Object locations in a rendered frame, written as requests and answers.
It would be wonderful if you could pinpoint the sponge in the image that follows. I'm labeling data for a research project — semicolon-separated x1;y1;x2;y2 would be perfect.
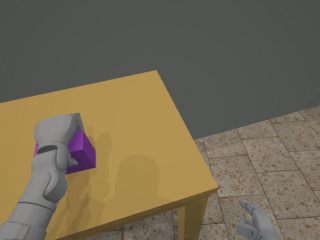
33;130;96;175

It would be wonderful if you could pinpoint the robot left forearm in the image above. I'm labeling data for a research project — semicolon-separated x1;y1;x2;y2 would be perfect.
0;142;69;240

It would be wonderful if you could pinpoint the left robot hand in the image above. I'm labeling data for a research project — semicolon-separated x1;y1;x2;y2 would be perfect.
34;113;85;168

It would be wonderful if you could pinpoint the robot right forearm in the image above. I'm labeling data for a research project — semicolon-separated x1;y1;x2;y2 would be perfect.
257;229;283;240

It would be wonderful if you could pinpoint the right robot hand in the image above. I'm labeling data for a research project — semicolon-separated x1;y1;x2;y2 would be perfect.
236;199;275;240

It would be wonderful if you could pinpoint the table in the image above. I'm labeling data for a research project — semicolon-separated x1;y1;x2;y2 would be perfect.
0;70;218;240

